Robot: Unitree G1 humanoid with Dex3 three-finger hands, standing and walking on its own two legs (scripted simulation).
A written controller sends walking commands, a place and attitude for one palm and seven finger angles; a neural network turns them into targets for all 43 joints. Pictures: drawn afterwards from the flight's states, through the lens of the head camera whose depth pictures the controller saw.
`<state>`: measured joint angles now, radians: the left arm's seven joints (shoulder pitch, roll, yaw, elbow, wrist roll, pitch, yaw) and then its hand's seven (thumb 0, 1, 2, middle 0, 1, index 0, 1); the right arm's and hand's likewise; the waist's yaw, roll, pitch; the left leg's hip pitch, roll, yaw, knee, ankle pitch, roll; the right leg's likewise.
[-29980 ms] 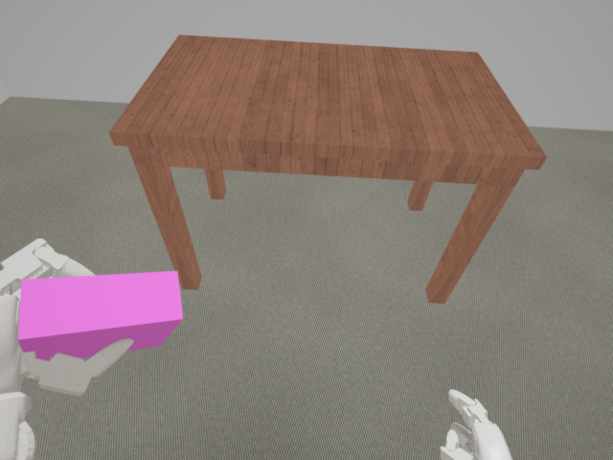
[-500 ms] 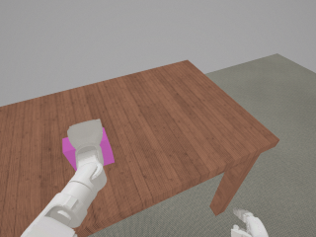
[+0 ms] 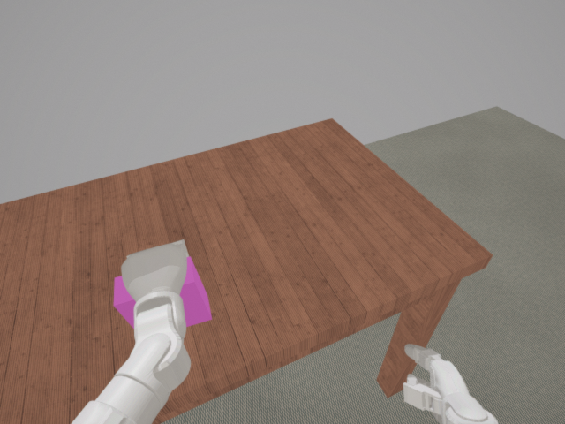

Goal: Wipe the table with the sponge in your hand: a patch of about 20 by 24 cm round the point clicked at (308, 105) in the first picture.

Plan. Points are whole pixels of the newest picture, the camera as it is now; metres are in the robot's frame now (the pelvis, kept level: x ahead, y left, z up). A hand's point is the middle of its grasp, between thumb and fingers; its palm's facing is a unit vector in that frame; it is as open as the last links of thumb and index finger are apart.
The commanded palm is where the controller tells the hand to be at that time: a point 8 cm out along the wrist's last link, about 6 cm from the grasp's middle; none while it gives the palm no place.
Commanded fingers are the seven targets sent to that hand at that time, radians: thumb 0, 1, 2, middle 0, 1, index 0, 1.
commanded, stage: wipe back along the middle lane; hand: left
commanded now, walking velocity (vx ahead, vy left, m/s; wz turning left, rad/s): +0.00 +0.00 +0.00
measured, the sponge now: (170, 306) +0.30 +0.23 -0.01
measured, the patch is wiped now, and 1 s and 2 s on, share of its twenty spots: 0.70 0.70 0.70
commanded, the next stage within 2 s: slide across to the third lane in 0.76 s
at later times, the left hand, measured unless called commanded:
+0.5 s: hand (171, 299) +0.28 +0.21 +0.04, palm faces -0.01 -0.04 -1.00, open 9.3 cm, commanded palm +0.24 +0.19 +0.06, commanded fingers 0.00 0.10 1.30 -1.20 -1.60 -1.20 -1.60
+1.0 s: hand (171, 299) +0.28 +0.21 +0.04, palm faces -0.02 -0.05 -1.00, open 9.2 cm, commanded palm +0.25 +0.18 +0.07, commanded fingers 0.00 0.10 1.30 -1.20 -1.60 -1.20 -1.60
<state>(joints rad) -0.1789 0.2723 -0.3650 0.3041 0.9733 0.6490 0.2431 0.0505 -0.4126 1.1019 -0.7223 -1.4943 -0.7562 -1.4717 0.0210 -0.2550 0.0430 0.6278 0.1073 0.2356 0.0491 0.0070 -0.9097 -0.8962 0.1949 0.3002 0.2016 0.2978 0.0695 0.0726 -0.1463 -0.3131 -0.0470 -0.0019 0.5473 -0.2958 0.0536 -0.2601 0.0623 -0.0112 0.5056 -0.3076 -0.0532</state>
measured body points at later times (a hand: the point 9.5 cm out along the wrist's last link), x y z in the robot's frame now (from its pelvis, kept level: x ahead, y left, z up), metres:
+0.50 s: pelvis -0.02 -0.02 +0.00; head -0.04 -0.05 +0.45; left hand +0.28 +0.21 +0.09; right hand +0.20 -0.24 -0.09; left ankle -0.01 +0.08 -0.73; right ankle -0.03 -0.09 -0.73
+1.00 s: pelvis -0.02 -0.03 +0.00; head -0.04 -0.06 +0.45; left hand +0.28 +0.21 +0.09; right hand +0.21 -0.25 -0.09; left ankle -0.01 +0.08 -0.73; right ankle -0.03 -0.09 -0.73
